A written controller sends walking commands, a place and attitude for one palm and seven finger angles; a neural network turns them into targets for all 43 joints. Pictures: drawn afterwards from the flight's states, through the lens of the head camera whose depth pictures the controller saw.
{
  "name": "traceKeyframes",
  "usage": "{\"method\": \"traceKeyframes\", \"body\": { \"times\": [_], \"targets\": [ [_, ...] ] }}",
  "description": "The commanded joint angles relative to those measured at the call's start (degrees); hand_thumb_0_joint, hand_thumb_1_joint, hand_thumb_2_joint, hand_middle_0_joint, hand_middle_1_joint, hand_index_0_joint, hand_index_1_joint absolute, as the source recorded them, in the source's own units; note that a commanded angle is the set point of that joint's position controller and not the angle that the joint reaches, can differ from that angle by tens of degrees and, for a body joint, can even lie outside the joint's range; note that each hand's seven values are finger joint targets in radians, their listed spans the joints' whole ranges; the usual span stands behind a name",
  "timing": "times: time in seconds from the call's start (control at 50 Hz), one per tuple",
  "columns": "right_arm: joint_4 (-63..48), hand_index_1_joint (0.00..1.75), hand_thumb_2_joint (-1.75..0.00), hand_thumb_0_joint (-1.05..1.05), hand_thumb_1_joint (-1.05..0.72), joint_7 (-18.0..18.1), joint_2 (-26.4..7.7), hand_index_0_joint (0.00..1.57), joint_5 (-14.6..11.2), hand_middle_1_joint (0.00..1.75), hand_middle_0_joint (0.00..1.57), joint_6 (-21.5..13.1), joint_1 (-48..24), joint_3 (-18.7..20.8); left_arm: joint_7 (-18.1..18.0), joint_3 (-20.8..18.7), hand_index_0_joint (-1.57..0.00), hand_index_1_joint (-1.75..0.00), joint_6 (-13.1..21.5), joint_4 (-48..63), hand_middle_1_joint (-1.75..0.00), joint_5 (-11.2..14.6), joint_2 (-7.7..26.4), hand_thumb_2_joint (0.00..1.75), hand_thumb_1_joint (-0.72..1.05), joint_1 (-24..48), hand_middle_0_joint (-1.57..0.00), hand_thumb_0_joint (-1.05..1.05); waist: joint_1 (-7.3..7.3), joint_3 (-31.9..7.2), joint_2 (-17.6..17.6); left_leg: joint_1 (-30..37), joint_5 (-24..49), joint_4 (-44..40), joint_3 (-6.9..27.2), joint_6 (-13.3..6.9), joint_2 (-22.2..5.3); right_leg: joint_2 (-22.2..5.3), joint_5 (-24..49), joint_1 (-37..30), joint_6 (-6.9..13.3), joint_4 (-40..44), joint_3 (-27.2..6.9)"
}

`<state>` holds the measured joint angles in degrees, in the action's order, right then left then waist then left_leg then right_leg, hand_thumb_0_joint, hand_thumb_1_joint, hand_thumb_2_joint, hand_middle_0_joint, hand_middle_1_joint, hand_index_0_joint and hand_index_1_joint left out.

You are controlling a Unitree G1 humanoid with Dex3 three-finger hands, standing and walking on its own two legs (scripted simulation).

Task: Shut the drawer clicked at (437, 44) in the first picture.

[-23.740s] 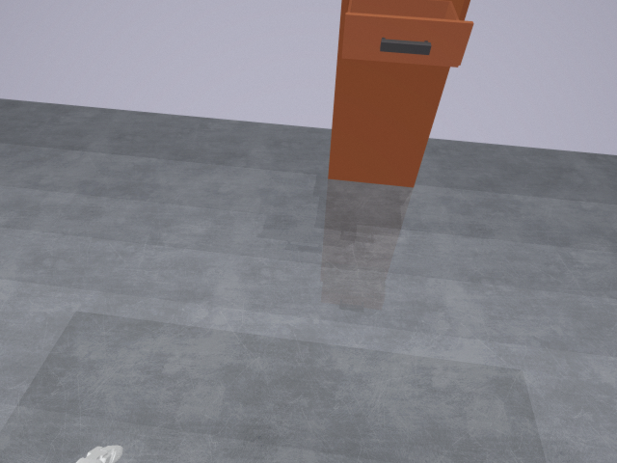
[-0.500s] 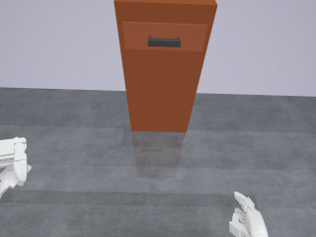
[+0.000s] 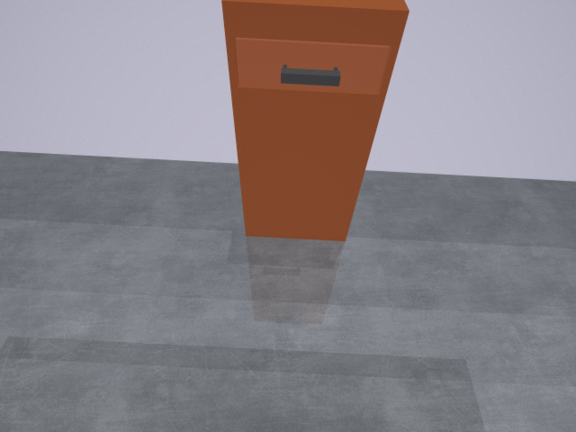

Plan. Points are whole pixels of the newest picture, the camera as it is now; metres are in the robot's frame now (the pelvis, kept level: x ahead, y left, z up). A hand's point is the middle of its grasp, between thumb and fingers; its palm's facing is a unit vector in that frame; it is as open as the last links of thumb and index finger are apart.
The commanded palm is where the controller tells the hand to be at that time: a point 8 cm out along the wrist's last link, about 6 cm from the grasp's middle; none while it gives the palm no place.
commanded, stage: let the arm hang, fingers relaxed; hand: left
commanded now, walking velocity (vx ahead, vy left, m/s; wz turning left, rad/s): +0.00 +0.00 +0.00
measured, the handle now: (310, 73) +0.94 -0.01 +0.01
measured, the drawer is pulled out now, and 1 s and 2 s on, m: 0.00 0.00 0.00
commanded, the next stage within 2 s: look to check the result in 0.76 s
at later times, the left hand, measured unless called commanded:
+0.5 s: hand out of the picture -0.03 +0.17 -0.17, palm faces +0.02 -0.98 -0.17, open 7.1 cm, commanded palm none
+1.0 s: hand out of the picture -0.02 +0.16 -0.17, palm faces +0.03 -0.98 -0.19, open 7.3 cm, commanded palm none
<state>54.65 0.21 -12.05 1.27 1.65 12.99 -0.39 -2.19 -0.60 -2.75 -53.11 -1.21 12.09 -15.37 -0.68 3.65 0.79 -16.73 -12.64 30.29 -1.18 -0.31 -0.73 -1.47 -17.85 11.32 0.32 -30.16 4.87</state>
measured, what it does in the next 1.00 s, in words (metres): stands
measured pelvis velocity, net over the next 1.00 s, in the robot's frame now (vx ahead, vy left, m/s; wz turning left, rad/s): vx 0.00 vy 0.00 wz -0.02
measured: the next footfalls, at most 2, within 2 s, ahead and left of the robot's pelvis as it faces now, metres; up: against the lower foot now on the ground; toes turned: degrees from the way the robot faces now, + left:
none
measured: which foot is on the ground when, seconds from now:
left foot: down 0.00-1.00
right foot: down 0.00-1.00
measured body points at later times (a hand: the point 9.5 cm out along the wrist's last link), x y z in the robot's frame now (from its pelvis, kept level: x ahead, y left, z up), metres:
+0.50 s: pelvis -0.01 +0.01 +0.01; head +0.00 +0.00 +0.46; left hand -0.03 +0.22 -0.15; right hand -0.04 -0.18 -0.16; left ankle +0.04 +0.12 -0.73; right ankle -0.02 -0.11 -0.73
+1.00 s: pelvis +0.00 +0.00 +0.01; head +0.02 +0.00 +0.46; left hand -0.02 +0.22 -0.15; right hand -0.04 -0.20 -0.16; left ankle +0.04 +0.12 -0.73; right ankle -0.02 -0.11 -0.73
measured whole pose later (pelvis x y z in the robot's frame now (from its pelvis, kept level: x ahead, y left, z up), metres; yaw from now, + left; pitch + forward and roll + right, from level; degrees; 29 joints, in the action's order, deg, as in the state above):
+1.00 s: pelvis +0.00 +0.00 +0.01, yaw -1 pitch -2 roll +0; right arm 65.5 2.0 -6.2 0.7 0.4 18.3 0.8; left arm -2.4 -0.7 0.0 -66.2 -0.5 6.4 -17.9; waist -0.6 3.5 -1.0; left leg -12.9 -10.3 25.0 -2.4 -0.7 -0.5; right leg -1.6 -15.4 8.3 0.0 -25.5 3.7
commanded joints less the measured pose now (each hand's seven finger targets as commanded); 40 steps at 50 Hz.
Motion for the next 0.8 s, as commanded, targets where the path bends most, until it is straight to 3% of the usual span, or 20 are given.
{"method": "traceKeyframes", "body": {
  "times": [0.0, 0.04, 0.14, 0.24, 0.36, 0.48, 0.56, 0.78],
  "targets": [
    [0.32, 0.3, -0.9, 0.0, -0.9, 1.01, -4.38, 0.2, -0.06, 0.3, 0.2, -1.03, 0.88, 1.5, 1.07, -1.14, -0.68, -0.82, 2.54, -2.23, -0.82, 0.68, 6.25, 0.9, 0.9, -1.8, -0.68, 0.0, 0.6, -3.11, -7.44, 3.07, 0.59, -8.95, 5.08, -1.44, -4.31, -4.54, 1.92, -0.15, 2.5, 10.38, -6.39],
    [2.12, 0.3, -0.9, 0.0, -0.9, 1.17, -4.39, 0.2, -0.3, 0.3, 0.2, -0.97, 2.86, 1.67, 1.01, -0.87, -0.6, -0.73, 2.68, -4.5, -0.73, 0.73, 6.02, 0.9, 0.9, -2.22, -0.6, 0.0, 0.48, -2.76, -3.46, 4.17, 1.32, -9.12, 4.99, -1.49, -4.63, -4.47, 1.83, 0.12, 2.44, 11.08, -5.67],
    [5.98, 0.3, -0.9, 0.0, -0.9, 1.5, -2.92, 0.2, -0.58, 0.3, 0.2, -1.03, 6.27, 1.61, 0.64, -0.36, -0.4, -0.52, 2.82, -9.15, -0.52, 0.84, 4.4, 0.9, 0.9, -4.4, -0.4, 0.0, 0.45, -1.48, -1.19, 5.68, 2.96, -9.76, 4.65, -1.73, -4.79, -4.43, 2.17, 0.83, 2.36, 11.57, -5.08],
    [8.4, 0.3, -0.9, 0.0, -0.9, 1.67, -1.33, 0.2, -0.55, 0.3, 0.2, -0.96, 8.7, 1.55, 0.26, -0.34, -0.2, -0.3, 2.62, -11.6, -0.3, 0.78, 2.97, 0.9, 0.9, -6.31, -0.2, 0.0, 0.45, 1.61, -1.43, 4.26, -0.71, -11.64, 4.93, -1.87, -4.75, -4.04, -0.54, 2.37, 2.25, 11.32, -4.8],
    [9.6, 0.3, -0.9, 0.0, -0.9, 1.79, 0.75, 0.2, -0.33, 0.3, 0.2, -0.98, 10.04, 1.74, -0.04, -0.66, -0.2, -0.3, 2.59, -12.58, -0.3, 0.68, 0.91, 0.9, 0.9, -7.75, -0.2, 0.0, 0.46, 3.15, -0.6, 2.96, -3.66, -12.22, 4.51, -1.93, -4.34, -3.99, -2.41, 3.6, 2.1, 11.06, -4.74],
    [10.08, 0.3, -0.9, 0.0, -0.9, 1.87, 2.32, 0.2, -0.27, 0.3, 0.2, -1.31, 10.67, 1.79, -0.25, -0.92, -0.2, -0.3, 3.0, -12.42, -0.3, 0.66, -0.3, 0.9, 0.9, -7.69, -0.2, 0.0, 0.33, 2.92, -0.89, 3.47, -0.05, -10.75, 3.48, -1.73, -3.87, -4.28, -0.13, 3.58, 2.18, 10.91, -5.14],
    [10.12, 0.3, -0.9, 0.0, -0.9, 1.99, 2.7, 0.2, -0.29, 0.3, 0.2, -1.37, 10.67, 1.88, -0.32, -1.1, -0.2, -0.3, 3.02, -12.21, -0.3, 0.62, -0.82, 0.9, 0.9, -7.28, -0.2, 0.0, 0.24, 4.26, -1.56, 2.99, -0.07, -10.9, 3.63, -1.63, -4.08, -4.02, 0.24, 4.09, 2.12, 10.83, -5.09],
    [10.08, 0.3, -0.9, 0.0, -0.9, 2.13, 2.6, 0.2, -0.29, 0.3, 0.2, -1.52, 10.7, 1.97, -0.27, -1.24, -0.2, -0.3, 3.17, -12.09, -0.3, 0.69, -0.92, 0.9, 0.9, -6.88, -0.2, 0.0, 0.09, 3.28, -1.56, 3.92, 1.85, -10.45, 3.62, -1.58, -4.2, -4.08, 1.62, 3.0, 2.2, 11.07, -5.19]
  ]
}}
